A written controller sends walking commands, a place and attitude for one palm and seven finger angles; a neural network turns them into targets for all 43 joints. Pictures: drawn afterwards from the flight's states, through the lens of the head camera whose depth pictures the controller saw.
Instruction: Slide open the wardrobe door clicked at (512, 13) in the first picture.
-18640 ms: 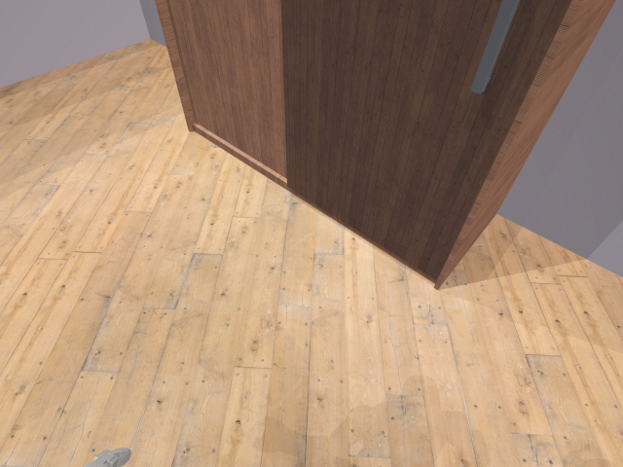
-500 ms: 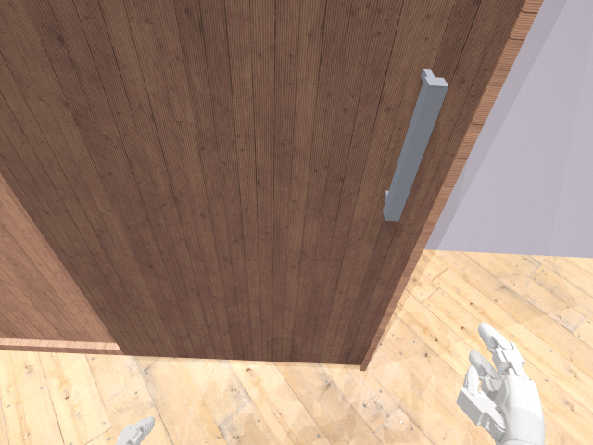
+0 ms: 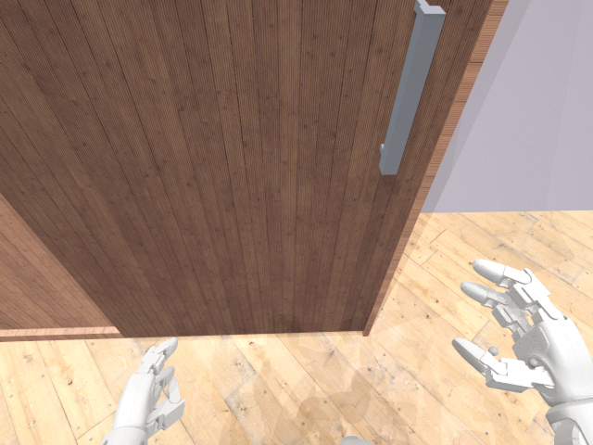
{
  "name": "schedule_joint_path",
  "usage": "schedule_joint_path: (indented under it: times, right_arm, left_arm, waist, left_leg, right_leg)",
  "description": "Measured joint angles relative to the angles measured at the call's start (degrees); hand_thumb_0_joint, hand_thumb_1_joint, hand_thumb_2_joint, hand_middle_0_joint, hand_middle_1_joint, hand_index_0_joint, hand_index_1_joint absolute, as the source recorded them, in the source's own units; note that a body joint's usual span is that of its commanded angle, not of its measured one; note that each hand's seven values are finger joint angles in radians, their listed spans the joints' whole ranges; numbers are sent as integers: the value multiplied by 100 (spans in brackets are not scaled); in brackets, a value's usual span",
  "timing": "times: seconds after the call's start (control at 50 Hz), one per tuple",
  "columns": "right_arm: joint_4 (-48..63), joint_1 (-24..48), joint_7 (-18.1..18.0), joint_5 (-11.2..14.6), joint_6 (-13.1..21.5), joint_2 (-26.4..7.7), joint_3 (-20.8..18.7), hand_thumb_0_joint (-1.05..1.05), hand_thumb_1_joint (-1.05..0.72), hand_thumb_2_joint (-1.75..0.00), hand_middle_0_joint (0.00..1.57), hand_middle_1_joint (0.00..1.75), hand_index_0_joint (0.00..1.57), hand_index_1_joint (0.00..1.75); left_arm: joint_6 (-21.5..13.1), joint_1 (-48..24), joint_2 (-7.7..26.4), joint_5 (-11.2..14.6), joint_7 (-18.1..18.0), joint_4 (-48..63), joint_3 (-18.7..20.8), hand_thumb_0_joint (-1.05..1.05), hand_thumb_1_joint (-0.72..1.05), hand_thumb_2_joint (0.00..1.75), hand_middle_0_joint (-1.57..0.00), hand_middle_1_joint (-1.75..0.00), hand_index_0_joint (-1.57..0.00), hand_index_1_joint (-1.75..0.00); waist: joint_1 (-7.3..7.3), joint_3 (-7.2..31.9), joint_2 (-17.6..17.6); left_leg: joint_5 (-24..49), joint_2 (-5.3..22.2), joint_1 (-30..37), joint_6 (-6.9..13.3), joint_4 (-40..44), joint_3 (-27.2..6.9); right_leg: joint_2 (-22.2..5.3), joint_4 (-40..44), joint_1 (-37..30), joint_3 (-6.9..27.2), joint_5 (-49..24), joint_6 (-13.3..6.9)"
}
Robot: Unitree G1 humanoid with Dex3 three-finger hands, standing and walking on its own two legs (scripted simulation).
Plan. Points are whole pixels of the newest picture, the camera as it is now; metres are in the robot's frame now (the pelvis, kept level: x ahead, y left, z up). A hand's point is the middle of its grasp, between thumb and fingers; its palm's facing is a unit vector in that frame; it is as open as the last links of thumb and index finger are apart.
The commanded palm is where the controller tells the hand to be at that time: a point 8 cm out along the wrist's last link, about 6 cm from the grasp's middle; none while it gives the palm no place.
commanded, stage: raise the hand with hooked fingers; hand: right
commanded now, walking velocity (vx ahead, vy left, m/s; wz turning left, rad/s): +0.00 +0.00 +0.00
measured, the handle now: (402, 96) +0.55 -0.13 +0.20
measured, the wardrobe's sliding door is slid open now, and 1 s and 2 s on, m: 0.00 0.00 0.00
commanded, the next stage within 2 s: move the hooked fingers beside the handle in 1.42 s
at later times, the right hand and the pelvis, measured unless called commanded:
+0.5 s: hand (589, 286) +0.26 -0.28 +0.16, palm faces +0.03 +1.00 -0.09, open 13.0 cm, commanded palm +0.23 -0.32 +0.17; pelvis +0.02 -0.03 +0.03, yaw +1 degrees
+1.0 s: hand out of the picture +0.30 -0.31 +0.22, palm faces +0.05 +0.99 -0.09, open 14.0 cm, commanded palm +0.26 -0.34 +0.23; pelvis +0.01 -0.02 +0.04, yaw +0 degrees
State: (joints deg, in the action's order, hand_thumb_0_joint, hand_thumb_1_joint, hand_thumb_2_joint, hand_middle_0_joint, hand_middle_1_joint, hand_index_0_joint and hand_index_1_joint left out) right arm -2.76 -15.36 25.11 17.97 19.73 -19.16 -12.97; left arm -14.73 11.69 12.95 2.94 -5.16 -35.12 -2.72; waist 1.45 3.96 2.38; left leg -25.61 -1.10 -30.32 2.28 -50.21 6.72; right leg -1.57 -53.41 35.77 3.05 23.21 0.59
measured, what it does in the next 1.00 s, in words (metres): stands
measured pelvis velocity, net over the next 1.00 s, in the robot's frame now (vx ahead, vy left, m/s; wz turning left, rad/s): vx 0.01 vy -0.02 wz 0.01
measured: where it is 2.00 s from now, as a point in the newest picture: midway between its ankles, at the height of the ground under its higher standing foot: outside the picture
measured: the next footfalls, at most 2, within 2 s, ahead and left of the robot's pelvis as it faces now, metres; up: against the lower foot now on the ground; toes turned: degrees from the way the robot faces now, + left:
none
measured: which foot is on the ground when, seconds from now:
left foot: down 0.00-1.00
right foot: down 0.00-1.00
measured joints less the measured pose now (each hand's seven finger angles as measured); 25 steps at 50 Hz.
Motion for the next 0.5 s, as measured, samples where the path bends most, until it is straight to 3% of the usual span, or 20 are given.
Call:
schedule_joint_path:
  times: [0.06,0.1,0.18,0.26,0.38,0.5]
  right_arm:
    - [-265,89,99,159,-884,-203,-193,1,-24,-61,24,72,25,72]
    - [-214,-39,-56,353,-1146,-192,-458,1,-19,-59,25,75,26,75]
    - [287,-326,-481,502,-938,-32,-881,1,-10,-55,26,81,26,81]
    - [569,-324,-470,360,-759,63,-798,0,-1,-51,26,87,26,87]
    - [380,55,-178,148,-1334,-131,-481,0,13,-45,27,96,28,96]
    - [429,565,-303,321,-1488,-375,-929,0,27,-39,28,105,29,105]
  left_arm:
    - [92,168,-126,13,-18,100,-89,1,90,90,-21,-30,-21,-30]
    - [79,336,-151,2,-15,155,-78,1,90,90,-21,-30,-21,-30]
    - [-54,665,-64,-15,53,112,49,1,90,90,-21,-30,-20,-30]
    - [-175,745,175,10,84,-35,141,2,90,90,-21,-30,-20,-30]
    - [-254,427,310,59,-80,-60,123,2,90,90,-21,-30,-20,-30]
    - [-312,194,145,57,-120,91,-26,1,90,90,-20,-30,-20,-30]
  waist:
    - [-187,17,27]
    - [-252,35,15]
    - [-177,80,-66]
    - [-40,77,-45]
    - [11,-53,-39]
    - [60,-88,-126]
  left_leg:
    - [140,8,120,-57,261,-185]
    - [213,5,223,-86,429,-284]
    - [273,24,420,-128,655,-357]
    - [286,79,616,-191,789,-302]
    - [389,155,925,-264,1024,-297]
    - [533,159,1331,-271,1370,-313]
  right_leg:
    - [-5,352,-227,-189,-124,-41]
    - [-11,548,-377,-290,-173,-68]
    - [12,758,-586,-365,-197,-114]
    - [76,794,-703,-312,-184,-180]
    - [161,993,-983,-313,-275,-261]
    - [174,1311,-1382,-329,-396,-264]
